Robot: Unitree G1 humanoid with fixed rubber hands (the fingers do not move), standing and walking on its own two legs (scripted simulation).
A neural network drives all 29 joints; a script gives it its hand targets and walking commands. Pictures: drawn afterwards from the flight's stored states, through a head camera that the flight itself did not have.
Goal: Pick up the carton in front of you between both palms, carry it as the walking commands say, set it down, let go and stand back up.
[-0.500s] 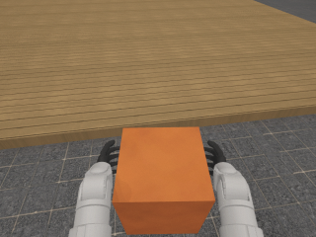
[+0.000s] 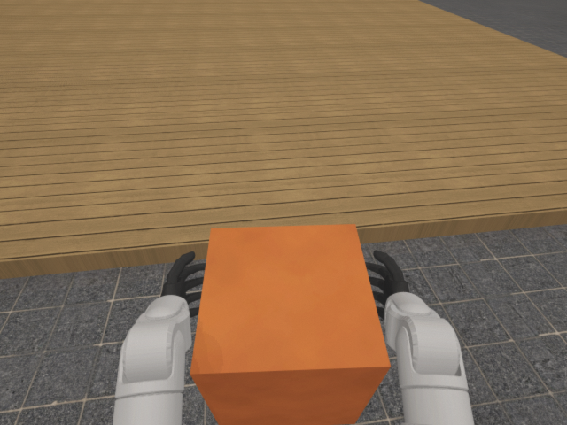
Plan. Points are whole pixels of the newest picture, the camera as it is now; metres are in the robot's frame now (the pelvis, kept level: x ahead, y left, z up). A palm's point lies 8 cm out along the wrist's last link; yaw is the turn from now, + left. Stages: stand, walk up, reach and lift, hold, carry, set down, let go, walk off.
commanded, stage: carry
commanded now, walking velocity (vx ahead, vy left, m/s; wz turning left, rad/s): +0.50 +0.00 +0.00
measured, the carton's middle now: (286, 330) +0.28 +0.01 +0.01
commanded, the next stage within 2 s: none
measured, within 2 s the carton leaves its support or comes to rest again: neither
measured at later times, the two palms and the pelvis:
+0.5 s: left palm (195, 191) +0.51 +0.18 +0.09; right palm (353, 186) +0.53 -0.12 +0.09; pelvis +0.25 +0.01 +0.00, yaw +3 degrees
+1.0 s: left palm (216, 106) +0.86 +0.19 +0.11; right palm (329, 107) +0.87 -0.11 +0.11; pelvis +0.59 +0.03 -0.01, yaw +2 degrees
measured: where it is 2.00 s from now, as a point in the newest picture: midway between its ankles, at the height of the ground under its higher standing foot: (279, 294)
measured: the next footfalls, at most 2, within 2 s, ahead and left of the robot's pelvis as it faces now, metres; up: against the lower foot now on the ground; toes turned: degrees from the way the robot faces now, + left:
right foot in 0.18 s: +0.15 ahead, -0.11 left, +0.00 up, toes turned -9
left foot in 0.56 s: +0.46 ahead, +0.13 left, +0.00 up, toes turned +14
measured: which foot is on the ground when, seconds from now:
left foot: down 0.00-0.18, up 0.20-0.54, down 0.56-1.00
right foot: up 0.00-0.16, down 0.18-0.58, up 0.60-1.00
